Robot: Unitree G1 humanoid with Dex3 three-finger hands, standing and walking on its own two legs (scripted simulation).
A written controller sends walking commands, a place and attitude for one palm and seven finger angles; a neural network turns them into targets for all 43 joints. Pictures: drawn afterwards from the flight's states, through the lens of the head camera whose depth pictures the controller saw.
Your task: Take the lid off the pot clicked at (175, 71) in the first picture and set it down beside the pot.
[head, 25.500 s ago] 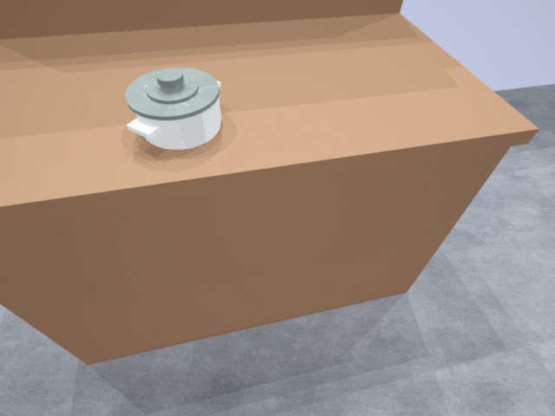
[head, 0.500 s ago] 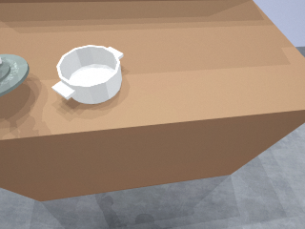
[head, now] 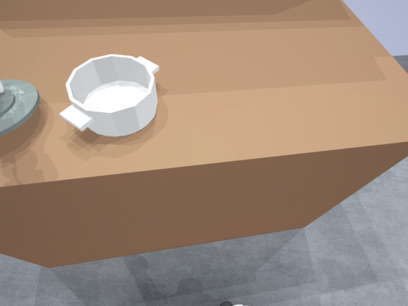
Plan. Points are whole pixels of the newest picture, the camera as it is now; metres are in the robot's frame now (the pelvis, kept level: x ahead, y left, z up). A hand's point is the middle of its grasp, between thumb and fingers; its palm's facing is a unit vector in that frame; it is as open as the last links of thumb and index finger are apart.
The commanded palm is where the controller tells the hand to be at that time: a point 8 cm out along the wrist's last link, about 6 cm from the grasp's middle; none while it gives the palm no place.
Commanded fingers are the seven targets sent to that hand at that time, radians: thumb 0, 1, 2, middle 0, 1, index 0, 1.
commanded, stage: lower the lid onto the table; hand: left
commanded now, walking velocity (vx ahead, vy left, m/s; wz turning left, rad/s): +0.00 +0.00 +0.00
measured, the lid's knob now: out of the picture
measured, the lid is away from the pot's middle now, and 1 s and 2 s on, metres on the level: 0.22 0.24 0.24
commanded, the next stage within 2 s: open the fingers wide in 0.28 s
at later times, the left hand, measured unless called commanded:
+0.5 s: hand out of the picture +0.46 +0.34 +0.13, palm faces -0.42 -0.15 -0.90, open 7.5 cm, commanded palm +0.47 +0.35 +0.20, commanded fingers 0.00 0.62 0.79 -0.74 -1.06 -0.73 -1.06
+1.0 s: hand out of the picture +0.43 +0.35 +0.15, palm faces -0.39 -0.11 -0.92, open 8.1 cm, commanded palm +0.47 +0.35 +0.20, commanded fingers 0.00 0.11 0.74 -0.47 -0.86 -0.47 -0.86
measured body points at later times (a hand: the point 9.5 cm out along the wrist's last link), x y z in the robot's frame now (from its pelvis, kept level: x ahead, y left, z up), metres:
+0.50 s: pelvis +0.00 +0.00 +0.00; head +0.08 +0.01 +0.44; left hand +0.48 +0.34 +0.18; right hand -0.02 -0.28 -0.12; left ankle -0.04 +0.08 -0.73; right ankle +0.00 -0.15 -0.73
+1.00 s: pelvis -0.02 +0.00 -0.01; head +0.05 +0.01 +0.44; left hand +0.45 +0.35 +0.20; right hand +0.03 -0.28 -0.12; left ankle -0.04 +0.08 -0.73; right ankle +0.00 -0.15 -0.73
